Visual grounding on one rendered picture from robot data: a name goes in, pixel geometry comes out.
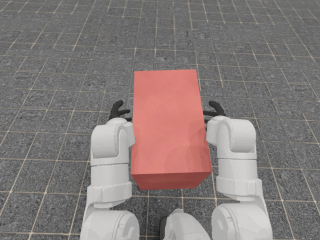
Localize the robot left forearm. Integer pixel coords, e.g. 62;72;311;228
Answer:
79;117;136;240

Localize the left robot upper arm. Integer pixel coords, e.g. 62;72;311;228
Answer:
80;210;140;240

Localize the right robot shin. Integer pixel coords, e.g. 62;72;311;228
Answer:
163;208;184;240

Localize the right robot hand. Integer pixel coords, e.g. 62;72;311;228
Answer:
203;101;226;131

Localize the carton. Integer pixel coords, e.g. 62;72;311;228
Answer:
130;69;213;190

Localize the right robot upper arm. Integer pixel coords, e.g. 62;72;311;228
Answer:
211;203;273;240

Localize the left robot hand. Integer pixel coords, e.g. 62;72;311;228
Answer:
108;100;132;122

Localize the right robot foot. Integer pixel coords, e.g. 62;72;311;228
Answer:
158;215;168;240

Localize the robot right forearm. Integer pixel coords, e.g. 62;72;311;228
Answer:
206;115;273;235

